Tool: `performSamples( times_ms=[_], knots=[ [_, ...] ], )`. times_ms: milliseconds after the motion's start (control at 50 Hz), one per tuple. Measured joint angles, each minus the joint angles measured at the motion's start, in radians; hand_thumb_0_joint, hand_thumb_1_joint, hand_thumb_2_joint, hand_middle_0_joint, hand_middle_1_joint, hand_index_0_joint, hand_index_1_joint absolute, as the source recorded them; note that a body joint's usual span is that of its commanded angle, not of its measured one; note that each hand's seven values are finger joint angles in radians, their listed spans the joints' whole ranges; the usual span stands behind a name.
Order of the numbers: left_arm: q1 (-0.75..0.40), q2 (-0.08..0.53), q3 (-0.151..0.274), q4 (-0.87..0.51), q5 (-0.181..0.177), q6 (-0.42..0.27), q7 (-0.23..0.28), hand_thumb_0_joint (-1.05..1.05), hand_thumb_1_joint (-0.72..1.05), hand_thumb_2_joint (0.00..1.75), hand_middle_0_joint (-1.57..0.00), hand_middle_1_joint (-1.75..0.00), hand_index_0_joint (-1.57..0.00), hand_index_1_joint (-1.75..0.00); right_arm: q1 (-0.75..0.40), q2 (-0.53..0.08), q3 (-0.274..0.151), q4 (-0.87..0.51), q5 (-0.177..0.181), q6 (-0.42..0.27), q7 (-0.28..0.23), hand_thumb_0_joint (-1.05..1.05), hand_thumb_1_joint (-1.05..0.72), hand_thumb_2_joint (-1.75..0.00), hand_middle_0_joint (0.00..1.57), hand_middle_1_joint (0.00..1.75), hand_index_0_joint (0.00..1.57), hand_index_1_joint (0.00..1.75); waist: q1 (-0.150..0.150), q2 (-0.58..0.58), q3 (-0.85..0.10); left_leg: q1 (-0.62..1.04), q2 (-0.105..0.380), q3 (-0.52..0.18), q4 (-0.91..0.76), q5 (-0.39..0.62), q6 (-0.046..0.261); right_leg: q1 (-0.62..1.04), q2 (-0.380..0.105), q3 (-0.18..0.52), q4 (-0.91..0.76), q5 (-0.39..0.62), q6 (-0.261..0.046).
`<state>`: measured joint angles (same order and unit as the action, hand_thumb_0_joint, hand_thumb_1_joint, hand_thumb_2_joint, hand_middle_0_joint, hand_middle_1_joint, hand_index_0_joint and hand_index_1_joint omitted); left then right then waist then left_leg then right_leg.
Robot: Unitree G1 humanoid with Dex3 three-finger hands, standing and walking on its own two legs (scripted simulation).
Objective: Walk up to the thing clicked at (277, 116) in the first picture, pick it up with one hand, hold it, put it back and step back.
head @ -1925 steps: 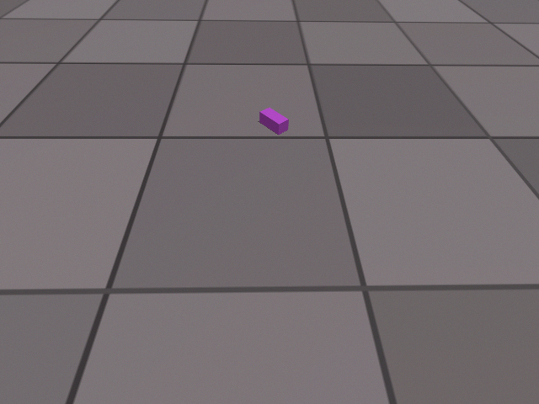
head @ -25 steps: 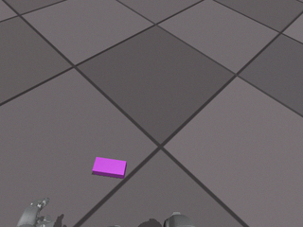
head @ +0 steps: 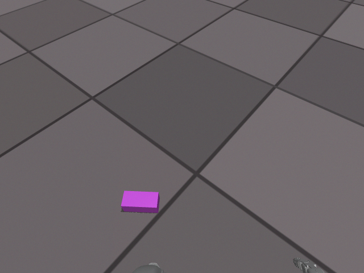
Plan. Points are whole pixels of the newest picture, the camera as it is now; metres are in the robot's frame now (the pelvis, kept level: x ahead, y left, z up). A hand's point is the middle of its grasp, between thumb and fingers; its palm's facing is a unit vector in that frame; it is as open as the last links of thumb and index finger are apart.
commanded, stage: step back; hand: left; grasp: from above
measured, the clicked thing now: (141, 201) +0.56 +0.23 -0.71
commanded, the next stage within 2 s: none
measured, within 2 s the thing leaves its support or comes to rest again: neither
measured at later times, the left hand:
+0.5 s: hand out of the picture -0.05 +0.28 -0.14, palm faces +0.05 -0.94 -0.34, open 7.4 cm
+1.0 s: hand out of the picture -0.18 +0.24 -0.14, palm faces +0.03 -0.91 -0.41, open 7.4 cm
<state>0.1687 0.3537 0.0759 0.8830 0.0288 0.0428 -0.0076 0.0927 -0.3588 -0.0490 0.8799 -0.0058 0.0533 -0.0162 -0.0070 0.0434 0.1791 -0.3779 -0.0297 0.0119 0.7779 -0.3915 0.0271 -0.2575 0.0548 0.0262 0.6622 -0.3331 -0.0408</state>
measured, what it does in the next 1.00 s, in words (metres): walks backwards: left foot, then right foot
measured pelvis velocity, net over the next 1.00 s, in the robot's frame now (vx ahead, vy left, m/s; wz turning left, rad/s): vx -0.31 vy -0.04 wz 0.06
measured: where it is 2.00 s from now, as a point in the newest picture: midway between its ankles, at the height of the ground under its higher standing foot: outside the picture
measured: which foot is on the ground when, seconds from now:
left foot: up 0.00-0.26, down 0.28-0.68, up 0.70-0.98, down 1.00-1.00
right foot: down 0.00-0.30, up 0.32-0.64, down 0.66-1.00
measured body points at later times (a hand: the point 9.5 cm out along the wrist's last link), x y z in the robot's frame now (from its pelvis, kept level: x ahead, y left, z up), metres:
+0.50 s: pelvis -0.14 +0.00 +0.01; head -0.09 +0.04 +0.46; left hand -0.05 +0.32 -0.12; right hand -0.04 -0.30 -0.09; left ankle -0.13 +0.13 -0.72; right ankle -0.17 -0.15 -0.63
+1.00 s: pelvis -0.31 -0.04 -0.01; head -0.24 -0.03 +0.44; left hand -0.19 +0.29 -0.11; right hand -0.21 -0.34 -0.13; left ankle -0.33 +0.08 -0.73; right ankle -0.23 -0.16 -0.72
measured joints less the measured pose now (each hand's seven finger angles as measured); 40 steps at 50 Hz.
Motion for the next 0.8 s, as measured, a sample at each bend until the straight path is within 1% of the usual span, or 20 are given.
performSamples(
  times_ms=[40, 80, 140, 240, 280, 320, 340, 380, 400, 440, 500, 560, 600, 640, 660, 680, 700, 720, 760, 800],
  knots=[
    [0.009, 0.005, 0.003, -0.015, 0.002, 0.001, 0.001, 0.01, 0.9, 0.9, -0.21, -0.3, -0.21, -0.3, 0.007, 0.001, 0.0, 0.004, 0.0, 0.005, 0.003, 0.01, -0.9, -0.9, 0.21, 0.3, 0.2, 0.3, 0.022, -0.031, -0.008, -0.036, -0.059, -0.054, 0.178, -0.092, -0.017, -0.013, -0.023, 0.021, -0.011, 0.022, -0.007],
    [0.007, 0.001, 0.005, -0.026, 0.001, 0.003, 0.007, 0.01, 0.9, 0.9, -0.21, -0.3, -0.21, -0.3, 0.021, -0.011, 0.001, 0.004, 0.004, -0.001, 0.006, 0.01, -0.9, -0.9, 0.21, 0.3, 0.2, 0.3, 0.027, -0.041, -0.017, -0.054, -0.097, -0.112, 0.301, -0.095, -0.025, -0.026, -0.038, 0.023, -0.049, 0.06, -0.002],
    [-0.011, -0.005, 0.006, -0.054, 0.005, 0.005, 0.01, 0.01, 0.9, 0.9, -0.21, -0.3, -0.21, -0.3, 0.048, -0.035, 0.003, 0.0, 0.008, -0.01, 0.0, 0.01, -0.9, -0.9, 0.2, 0.3, 0.2, 0.3, 0.028, -0.04, -0.025, -0.038, -0.101, -0.153, 0.352, -0.087, -0.039, -0.063, -0.047, 0.015, -0.089, 0.111, 0.004],
    [-0.054, -0.002, -0.001, -0.112, 0.01, 0.004, 0.013, 0.01, 0.9, 0.9, -0.21, -0.3, -0.21, -0.3, 0.081, -0.059, 0.001, 0.0, 0.004, -0.015, -0.008, 0.01, -0.9, -0.9, 0.2, 0.3, 0.2, 0.3, 0.008, -0.037, -0.004, 0.093, -0.021, -0.107, 0.054, -0.104, -0.049, -0.128, -0.062, -0.025, -0.082, 0.155, 0.019],
    [-0.069, 0.006, -0.005, -0.128, 0.004, 0.01, 0.01, 0.01, 0.9, 0.9, -0.21, -0.3, -0.21, -0.3, 0.088, -0.057, -0.003, 0.004, -0.004, -0.022, -0.009, 0.01, -0.9, -0.9, 0.2, 0.3, 0.2, 0.3, -0.001, -0.045, 0.009, 0.162, 0.001, -0.078, -0.135, -0.009, -0.04, -0.161, -0.071, -0.039, -0.041, 0.155, 0.03],
    [-0.081, 0.03, 0.0, -0.125, -0.005, 0.023, 0.009, 0.01, 0.9, 0.9, -0.21, -0.3, -0.21, -0.3, 0.078, -0.02, -0.004, 0.015, -0.021, -0.025, -0.008, 0.01, -0.9, -0.9, 0.2, 0.3, 0.2, 0.3, 0.013, -0.117, 0.039, 0.184, -0.036, -0.04, -0.171, 0.03, -0.024, -0.18, -0.097, 0.008, 0.004, 0.136, 0.032],
    [-0.076, 0.031, 0.003, -0.116, -0.007, 0.03, 0.01, 0.01, 0.9, 0.9, -0.21, -0.3, -0.21, -0.3, 0.083, -0.009, 0.001, 0.013, -0.028, -0.025, -0.001, 0.01, -0.9, -0.9, 0.2, 0.3, 0.2, 0.3, 0.015, -0.126, 0.035, 0.178, -0.034, -0.035, -0.166, 0.034, -0.019, -0.194, -0.073, 0.037, 0.052, 0.04, 0.03],
    [-0.061, 0.024, 0.004, -0.092, -0.004, 0.043, 0.013, 0.01, 0.9, 0.9, -0.21, -0.3, -0.2, -0.3, 0.097, -0.001, 0.009, 0.008, -0.033, -0.027, 0.009, 0.01, -0.9, -0.9, 0.2, 0.3, 0.2, 0.3, -0.01, -0.097, 0.015, 0.157, 0.0, -0.063, -0.158, 0.045, -0.012, -0.223, 0.003, 0.068, 0.233, -0.125, 0.037],
    [-0.053, 0.023, 0.005, -0.082, -0.005, 0.047, 0.011, 0.01, 0.9, 0.9, -0.21, -0.3, -0.2, -0.3, 0.102, 0.003, 0.012, 0.008, -0.035, -0.028, 0.008, 0.01, -0.9, -0.9, 0.2, 0.3, 0.2, 0.3, -0.017, -0.085, 0.006, 0.152, 0.016, -0.076, -0.171, 0.06, -0.012, -0.233, 0.033, 0.08, 0.327, -0.153, 0.037],
    [-0.031, 0.029, 0.011, -0.078, -0.014, 0.045, 0.007, 0.01, 0.9, 0.9, -0.21, -0.3, -0.2, -0.3, 0.104, 0.013, 0.018, 0.005, -0.037, -0.027, 0.004, 0.01, -0.9, -0.9, 0.21, 0.3, 0.21, 0.3, -0.007, -0.083, -0.016, 0.145, 0.038, -0.072, -0.208, 0.094, -0.018, -0.242, 0.069, 0.111, 0.468, -0.149, 0.034],
    [-0.002, 0.043, 0.023, -0.077, -0.016, 0.038, 0.003, 0.01, 0.9, 0.9, -0.21, -0.3, -0.21, -0.3, 0.086, 0.017, 0.017, -0.014, -0.033, -0.033, -0.001, 0.01, -0.9, -0.9, 0.21, 0.3, 0.21, 0.3, 0.013, -0.088, -0.026, 0.118, 0.057, -0.056, -0.225, 0.127, -0.026, -0.207, 0.068, 0.132, 0.534, -0.138, 0.048],
    [0.011, 0.053, 0.029, -0.071, -0.012, 0.036, 0.005, 0.01, 0.9, 0.9, -0.21, -0.3, -0.2, -0.3, 0.054, 0.009, 0.013, -0.047, -0.028, -0.039, -0.006, 0.01, -0.9, -0.9, 0.21, 0.3, 0.21, 0.3, 0.024, -0.087, -0.012, 0.076, 0.071, -0.041, -0.203, 0.143, -0.029, -0.132, 0.032, 0.126, 0.427, -0.161, 0.067],
    [0.018, 0.057, 0.029, -0.065, -0.011, 0.031, 0.005, 0.01, 0.9, 0.9, -0.21, -0.3, -0.2, -0.3, 0.029, -0.001, 0.011, -0.07, -0.027, -0.042, -0.007, 0.01, -0.9, -0.9, 0.21, 0.3, 0.21, 0.3, 0.031, -0.083, 0.001, 0.044, 0.082, -0.027, -0.174, 0.148, -0.035, -0.075, -0.005, 0.101, 0.283, -0.162, 0.07],
    [0.023, 0.057, 0.026, -0.054, -0.01, 0.02, 0.003, 0.01, 0.9, 0.9, -0.21, -0.3, -0.2, -0.3, 0.006, -0.016, 0.011, -0.089, -0.025, -0.037, -0.005, 0.01, -0.9, -0.9, 0.21, 0.3, 0.21, 0.3, 0.036, -0.074, 0.007, 0.004, 0.094, -0.015, -0.129, 0.145, -0.049, -0.007, -0.037, 0.066, 0.091, -0.104, 0.062],
    [0.022, 0.052, 0.025, -0.045, -0.008, 0.013, 0.003, 0.01, 0.9, 0.9, -0.21, -0.3, -0.2, -0.3, -0.005, -0.026, 0.01, -0.095, -0.022, -0.032, -0.004, 0.01, -0.9, -0.9, 0.21, 0.3, 0.21, 0.3, 0.036, -0.06, 0.011, -0.018, 0.105, -0.017, -0.097, 0.14, -0.058, 0.025, -0.039, 0.051, 0.004, -0.068, 0.056],
    [0.012, 0.032, 0.023, -0.029, -0.004, 0.009, 0.004, 0.01, 0.9, 0.9, -0.21, -0.3, -0.2, -0.3, -0.02, -0.043, 0.004, -0.092, -0.017, -0.025, -0.005, 0.01, -0.9, -0.9, 0.21, 0.3, 0.21, 0.3, 0.026, -0.014, 0.029, -0.032, 0.129, -0.043, -0.07, 0.138, -0.058, 0.037, -0.012, 0.028, -0.015, -0.055, 0.05],
    [0.011, 0.015, 0.017, -0.022, 0.001, 0.007, 0.001, 0.01, 0.9, 0.9, -0.21, -0.3, -0.2, -0.3, -0.025, -0.054, -0.002, -0.087, -0.011, -0.016, -0.007, 0.01, -0.9, -0.9, 0.21, 0.3, 0.21, 0.3, 0.012, 0.02, 0.033, -0.048, 0.129, -0.08, -0.047, 0.125, -0.042, 0.035, 0.004, 0.006, -0.014, -0.045, 0.044],
    [0.019, 0.006, 0.009, -0.025, 0.004, 0.007, -0.005, 0.01, 0.9, 0.9, -0.21, -0.3, -0.2, -0.3, -0.021, -0.056, -0.006, -0.081, -0.007, -0.008, -0.012, 0.01, -0.9, -0.9, 0.21, 0.3, 0.21, 0.3, 0.011, 0.026, 0.022, -0.069, 0.097, -0.11, 0.007, 0.042, -0.034, 0.018, 0.0, 0.002, 0.001, -0.042, 0.039],
    [0.035, -0.001, 0.0, -0.033, 0.006, 0.008, -0.01, 0.01, 0.9, 0.9, -0.21, -0.3, -0.2, -0.3, -0.004, -0.048, -0.009, -0.064, 0.001, 0.002, -0.018, 0.01, -0.9, -0.9, 0.2, 0.3, 0.2, 0.3, 0.034, -0.007, -0.003, -0.101, 0.015, -0.119, 0.171, -0.089, -0.03, -0.019, -0.032, 0.033, 0.021, -0.031, 0.03],
    [0.042, -0.009, -0.005, -0.038, 0.006, 0.01, -0.007, 0.01, 0.9, 0.9, -0.21, -0.3, -0.21, -0.3, 0.019, -0.051, -0.004, -0.054, 0.009, -0.001, -0.014, 0.01, -0.9, -0.9, 0.2, 0.3, 0.2, 0.3, 0.038, -0.022, -0.022, -0.107, -0.043, -0.129, 0.294, -0.11, -0.026, -0.036, -0.055, 0.046, -0.001, -0.001, 0.028]
  ],
)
